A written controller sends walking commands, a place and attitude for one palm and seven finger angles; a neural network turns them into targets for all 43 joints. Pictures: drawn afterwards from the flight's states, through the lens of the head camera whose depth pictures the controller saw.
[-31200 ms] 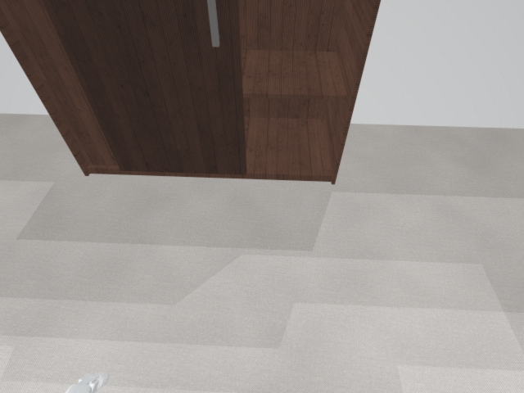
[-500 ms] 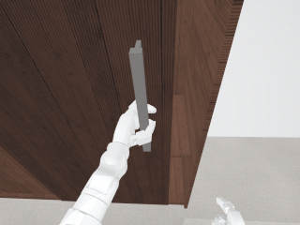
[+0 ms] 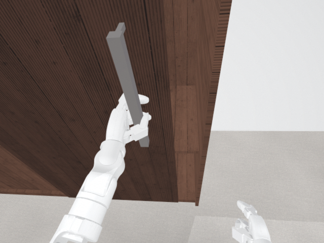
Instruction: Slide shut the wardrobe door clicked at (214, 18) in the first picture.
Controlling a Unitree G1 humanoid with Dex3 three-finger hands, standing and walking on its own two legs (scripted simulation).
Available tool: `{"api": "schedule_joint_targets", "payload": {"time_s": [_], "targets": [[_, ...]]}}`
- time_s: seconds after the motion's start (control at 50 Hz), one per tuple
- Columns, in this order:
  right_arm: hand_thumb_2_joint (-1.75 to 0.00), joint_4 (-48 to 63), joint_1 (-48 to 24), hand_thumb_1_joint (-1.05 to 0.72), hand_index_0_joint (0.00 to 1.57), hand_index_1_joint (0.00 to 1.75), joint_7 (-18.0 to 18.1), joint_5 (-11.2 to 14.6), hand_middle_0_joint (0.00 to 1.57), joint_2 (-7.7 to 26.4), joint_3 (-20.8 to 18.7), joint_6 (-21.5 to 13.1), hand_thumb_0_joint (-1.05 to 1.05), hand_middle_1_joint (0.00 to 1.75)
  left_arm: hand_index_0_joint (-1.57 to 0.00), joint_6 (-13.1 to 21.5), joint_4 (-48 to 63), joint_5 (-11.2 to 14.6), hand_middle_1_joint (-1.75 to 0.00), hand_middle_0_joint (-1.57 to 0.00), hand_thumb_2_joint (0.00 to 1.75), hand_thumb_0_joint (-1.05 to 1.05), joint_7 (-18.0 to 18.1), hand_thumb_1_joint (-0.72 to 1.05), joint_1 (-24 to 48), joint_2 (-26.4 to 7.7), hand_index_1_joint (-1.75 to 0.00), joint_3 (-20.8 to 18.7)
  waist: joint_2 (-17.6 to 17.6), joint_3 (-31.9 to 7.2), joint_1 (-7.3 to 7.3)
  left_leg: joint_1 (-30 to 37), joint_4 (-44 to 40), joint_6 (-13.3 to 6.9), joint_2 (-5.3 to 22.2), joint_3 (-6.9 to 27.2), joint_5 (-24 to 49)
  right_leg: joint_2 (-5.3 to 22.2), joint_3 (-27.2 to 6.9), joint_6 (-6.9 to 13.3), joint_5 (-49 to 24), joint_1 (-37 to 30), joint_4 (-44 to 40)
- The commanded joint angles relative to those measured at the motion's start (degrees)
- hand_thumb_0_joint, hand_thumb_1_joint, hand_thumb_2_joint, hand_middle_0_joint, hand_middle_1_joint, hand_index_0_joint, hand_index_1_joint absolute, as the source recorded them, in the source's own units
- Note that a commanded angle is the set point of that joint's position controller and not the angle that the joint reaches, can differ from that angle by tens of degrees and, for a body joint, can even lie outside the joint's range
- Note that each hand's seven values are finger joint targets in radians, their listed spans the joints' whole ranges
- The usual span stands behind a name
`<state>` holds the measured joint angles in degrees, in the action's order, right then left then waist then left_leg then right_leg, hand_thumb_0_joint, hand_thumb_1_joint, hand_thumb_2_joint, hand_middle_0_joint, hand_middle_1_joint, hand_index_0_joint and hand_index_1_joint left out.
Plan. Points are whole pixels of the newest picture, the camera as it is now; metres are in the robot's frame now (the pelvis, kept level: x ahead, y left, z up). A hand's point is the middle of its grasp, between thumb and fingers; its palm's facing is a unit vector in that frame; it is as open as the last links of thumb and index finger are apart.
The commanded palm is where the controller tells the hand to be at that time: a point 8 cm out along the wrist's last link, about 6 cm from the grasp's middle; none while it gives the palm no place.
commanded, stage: stop walking and hold the door there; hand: left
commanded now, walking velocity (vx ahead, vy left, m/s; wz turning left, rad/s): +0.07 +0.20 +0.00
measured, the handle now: (135, 97) +0.41 +0.09 +0.16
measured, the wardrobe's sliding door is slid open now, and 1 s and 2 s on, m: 0.10 0.10 0.10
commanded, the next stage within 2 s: loosen the grip on the handle in 0.78 s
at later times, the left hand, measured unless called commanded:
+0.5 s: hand (140, 127) +0.35 +0.08 +0.11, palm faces -0.17 -0.98 -0.10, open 6.2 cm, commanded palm +0.34 +0.12 +0.12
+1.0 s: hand (135, 123) +0.36 +0.09 +0.12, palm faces -0.28 -0.95 -0.15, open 7.3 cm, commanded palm +0.33 +0.13 +0.12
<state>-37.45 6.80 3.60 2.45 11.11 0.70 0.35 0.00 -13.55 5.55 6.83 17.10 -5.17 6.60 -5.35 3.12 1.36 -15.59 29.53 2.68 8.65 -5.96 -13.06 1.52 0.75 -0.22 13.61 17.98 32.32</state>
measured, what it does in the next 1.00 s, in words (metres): stands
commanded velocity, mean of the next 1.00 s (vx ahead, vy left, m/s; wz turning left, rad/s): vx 0.00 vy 0.02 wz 0.00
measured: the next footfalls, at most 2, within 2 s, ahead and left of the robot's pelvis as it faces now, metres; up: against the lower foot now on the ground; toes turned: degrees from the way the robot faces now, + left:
none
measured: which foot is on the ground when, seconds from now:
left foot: down 0.00-1.00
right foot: down 0.00-1.00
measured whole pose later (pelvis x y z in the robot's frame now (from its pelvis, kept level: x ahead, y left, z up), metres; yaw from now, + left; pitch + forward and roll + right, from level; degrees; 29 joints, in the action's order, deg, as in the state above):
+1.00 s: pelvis +0.01 +0.04 +0.00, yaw +0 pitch +0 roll +1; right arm -38.4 9.2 0.3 2.3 10.7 -0.2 -3.9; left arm 1.8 -19.9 3.6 -4.9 23.6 -7.6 9.7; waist 0.7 2.1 1.2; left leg -14.2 26.7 1.8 2.9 -5.6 -11.8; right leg 5.9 -1.1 -2.7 12.9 16.8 29.9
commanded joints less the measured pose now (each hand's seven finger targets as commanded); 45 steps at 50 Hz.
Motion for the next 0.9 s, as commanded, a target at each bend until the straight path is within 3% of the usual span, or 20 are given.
{"api": "schedule_joint_targets", "payload": {"time_s": [0.0,0.06,0.14,0.16,0.18,0.22,0.34,0.5,0.52,0.58,0.6,0.62,0.76,0.78,0.82,0.84,0.86,0.88], "targets": [[-0.9,7.5,-6.0,-0.9,0.2,0.3,1.4,-0.6,0.2,4.8,-1.2,-2.8,0.0,0.3,-0.45,4.4,14.3,-1.6,-1.4,-0.45,0.9,0.0,-1.5,0.9,18.8,-5.1,-1.4,-1.1,12.3,-16.9,-1.61,10.8,-2.2,-3.5,-2.3,0.7,-2.8,7.7,-8.5,1.1,0.5,-1.4,-14.4],[-0.9,8.1,-7.2,-0.9,0.2,0.3,1.6,-0.8,0.2,4.4,-0.5,-3.1,0.0,0.3,-0.45,4.4,15.3,-1.7,-1.4,-0.45,0.9,0.0,-1.9,0.9,19.2,-3.5,-1.4,-0.5,13.7,-18.6,-1.52,10.4,-3.2,-3.7,-2.3,1.4,1.7,7.6,-7.7,0.7,-6.6,-6.0,-12.9],[-0.9,7.8,-6.8,-0.9,0.2,0.3,1.7,-0.9,0.2,5.4,-0.9,-2.9,0.0,0.3,-0.45,4.3,13.9,-1.8,-1.4,-0.45,0.9,0.0,-2.1,0.9,16.4,-6.0,-1.4,-3.2,14.0,-16.9,-1.04,9.8,-3.6,-3.6,-2.3,1.7,3.9,8.1,-7.1,0.7,-11.1,-6.8,-12.3],[-0.9,8.0,-7.1,-0.9,0.2,0.3,1.7,-0.9,0.2,4.9,-0.6,-3.0,0.0,0.3,-0.45,4.5,14.3,-1.8,-1.4,-0.45,0.9,0.0,-2.5,0.9,16.6,-3.9,-1.4,-1.2,13.5,-17.1,-1.24,10.2,-3.8,-3.5,-2.3,1.7,4.5,8.0,-6.5,0.7,-11.5,-6.6,-11.9],[-0.9,7.1,-6.6,-0.9,0.2,0.3,1.9,-0.9,0.2,5.5,-0.9,-3.0,0.0,0.3,-0.45,4.5,13.4,-1.7,-1.4,-0.45,0.9,0.0,-2.3,0.9,16.1,-5.0,-1.4,-1.5,11.0,-16.1,-1.55,11.0,-4.4,-3.5,-1.9,1.6,5.0,7.8,-6.3,0.6,-10.8,-5.5,-12.2],[-0.9,7.7,-6.6,-0.9,0.2,0.3,1.6,-1.0,0.2,4.8,-0.5,-3.1,0.0,0.3,-0.45,4.7,14.4,-1.8,-1.4,-0.45,0.9,0.0,-2.9,0.9,16.6,-2.1,-1.4,0.7,10.0,-16.8,-1.37,11.8,-4.9,-3.7,-1.4,1.7,6.5,6.6,-4.9,0.5,-10.7,-5.3,-10.8],[-0.9,7.7,-6.5,-0.9,0.2,0.3,1.5,-1.2,0.2,4.8,-0.6,-3.4,0.0,0.3,-0.45,5.3,14.8,-2.2,-1.4,-0.45,0.9,0.0,-3.6,0.9,17.3,-0.3,-1.4,2.6,7.7,-17.9,-1.35,13.0,-5.6,-3.9,-0.4,1.3,10.7,4.9,-2.3,0.1,-13.9,-5.1,-7.9],[-0.9,6.4,-5.3,-0.9,0.2,0.3,0.8,-1.6,0.2,4.8,-0.4,-3.3,0.0,0.3,-0.45,6.5,12.6,-3.0,-1.4,-0.45,0.9,0.0,-3.7,0.9,19.7,3.2,-1.4,7.2,4.1,-17.0,-1.86,11.3,-8.2,-3.9,0.3,1.9,7.2,3.8,-1.3,0.0,-10.4,-4.1,-6.4],[-0.9,6.7,-5.6,-0.9,0.2,0.3,0.6,-1.6,0.2,4.3,-0.3,-3.3,0.0,0.3,-0.45,6.7,13.4,-3.1,-1.4,-0.45,0.9,0.0,-3.9,0.9,20.9,5.0,-1.4,9.1,4.5,-17.5,-1.95,11.6,-7.9,-3.9,0.3,1.9,7.1,3.7,-1.3,0.1,-10.7,-4.2,-6.1],[-0.9,6.0,-5.4,-0.9,0.2,0.3,0.7,-1.5,0.2,4.4,-0.3,-3.4,0.0,0.3,-0.45,7.1,12.1,-3.0,-1.4,-0.45,0.9,0.0,-3.9,0.9,21.1,4.5,-1.4,9.1,6.9,-17.5,-2.18,11.8,-7.7,-3.9,0.2,2.1,9.3,3.9,-1.0,0.0,-12.9,-4.2,-6.0],[-0.9,5.8,-4.8,-0.9,0.2,0.3,0.6,-1.6,0.2,4.6,-0.5,-3.3,0.0,0.3,-0.45,7.3,12.7,-3.2,-1.4,-0.45,0.9,0.0,-3.8,0.9,21.2,4.2,-1.4,8.6,6.3,-18.2,-2.02,12.3,-7.5,-4.0,0.4,2.1,10.3,3.9,-1.4,0.1,-13.6,-4.7,-5.8],[-0.9,6.1,-5.4,-0.9,0.2,0.3,0.5,-1.6,0.2,4.0,-0.2,-3.3,0.0,0.3,-0.45,7.4,12.6,-3.1,-1.4,-0.45,0.9,0.0,-4.1,0.9,21.3,6.3,-1.4,10.7,6.7,-18.3,-2.11,12.2,-7.3,-4.0,0.3,2.1,10.3,4.0,-1.1,0.1,-13.9,-4.7,-5.7],[-0.9,5.7,-5.1,-0.9,0.2,0.3,0.5,-1.4,0.2,3.9,-0.3,-3.2,0.0,0.3,-0.45,8.0,12.5,-3.1,-1.4,-0.45,0.9,0.0,-4.1,0.9,20.4,6.3,-1.4,10.8,7.3,-18.9,-2.22,12.9,-6.6,-4.0,0.1,1.9,12.2,4.3,-1.1,0.3,-16.5,-5.3,-5.9],[-0.9,5.4,-5.4,-0.9,0.2,0.3,0.6,-1.2,0.2,4.0,-0.3,-3.2,0.0,0.3,-0.45,8.0,11.5,-2.9,-1.4,-0.45,0.9,0.0,-4.2,0.9,19.4,6.4,-1.4,11.5,6.8,-17.5,-2.4,12.3,-6.9,-4.0,-0.2,1.8,11.7,4.5,-1.0,0.2,-16.1,-4.8,-6.3],[-0.9,5.9,-5.6,-0.9,0.2,0.3,0.5,-1.3,0.2,3.4,0.0,-3.2,0.0,0.3,-0.45,8.0,12.6,-2.9,-1.4,-0.45,0.9,0.0,-4.3,0.9,20.4,8.2,-1.4,12.8,6.8,-18.2,-2.37,12.5,-6.7,-4.0,-0.2,1.8,12.0,4.3,-0.9,0.3,-16.4,-5.2,-6.0],[-0.9,5.9,-5.3,-0.9,0.2,0.3,0.6,-1.3,0.2,3.5,-0.2,-3.2,0.0,0.3,-0.45,8.1,12.6,-2.9,-1.4,-0.45,0.9,0.0,-4.2,0.9,20.0,7.3,-1.4,11.8,7.0,-18.8,-2.31,12.7,-6.6,-4.0,-0.2,1.9,12.3,4.4,-0.9,0.3,-16.6,-5.6,-6.1],[-0.9,7.8,-2.1,-0.9,0.2,0.3,0.3,-4.6,0.2,7.6,-6.0,-4.9,0.0,0.3,-0.45,11.5,21.8,-11.2,-1.4,-0.45,0.9,0.0,-2.1,0.9,54.2,-27.7,-1.4,-17.8,29.2,-2.8,0.03,7.1,-3.9,-6.0,0.3,2.6,8.7,1.6,-4.4,0.9,-22.0,-0.3,-12.3],[-0.9,2.7,-4.5,-0.9,0.2,0.3,-2.9,-1.0,0.2,11.6,-7.8,-6.7,0.0,0.3,-0.45,2.4,4.8,-9.3,-1.4,-0.45,0.84,0.0,-4.8,0.78,61.4,-23.4,-1.4,-14.9,7.6,-14.9,-9.01,6.3,-8.9,-3.5,-2.1,8.7,17.4,0.1,-3.0,3.5,-19.3,-1.9,-1.5]]}}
